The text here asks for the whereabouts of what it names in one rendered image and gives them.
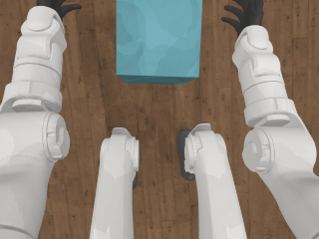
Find robot left thigh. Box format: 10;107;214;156
89;134;140;239

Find left robot upper arm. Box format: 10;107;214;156
0;111;70;239

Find robot right foot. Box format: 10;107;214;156
176;129;195;181

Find right robot forearm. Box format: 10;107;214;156
232;25;317;162

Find robot left hand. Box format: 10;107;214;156
36;0;82;22

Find carton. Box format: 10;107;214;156
116;0;202;85

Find robot right hand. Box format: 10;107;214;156
221;0;264;38

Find left robot forearm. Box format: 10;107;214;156
0;6;67;115

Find right robot upper arm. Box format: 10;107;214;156
242;126;319;239

